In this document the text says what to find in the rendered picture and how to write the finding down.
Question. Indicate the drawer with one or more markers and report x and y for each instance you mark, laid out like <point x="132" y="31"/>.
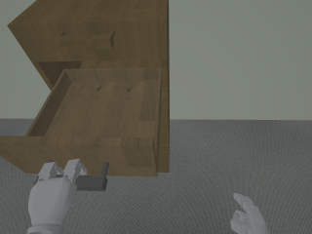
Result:
<point x="96" y="115"/>

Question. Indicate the robot right hand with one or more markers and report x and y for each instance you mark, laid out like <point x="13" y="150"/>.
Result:
<point x="245" y="223"/>

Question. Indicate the robot left hand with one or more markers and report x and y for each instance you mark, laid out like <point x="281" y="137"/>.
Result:
<point x="52" y="198"/>

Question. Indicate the cabinet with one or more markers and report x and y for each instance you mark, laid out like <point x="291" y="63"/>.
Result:
<point x="141" y="34"/>

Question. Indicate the robot left forearm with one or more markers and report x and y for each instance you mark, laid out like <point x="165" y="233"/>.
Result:
<point x="46" y="228"/>

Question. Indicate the handle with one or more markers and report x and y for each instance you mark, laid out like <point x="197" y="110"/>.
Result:
<point x="89" y="182"/>
<point x="81" y="42"/>

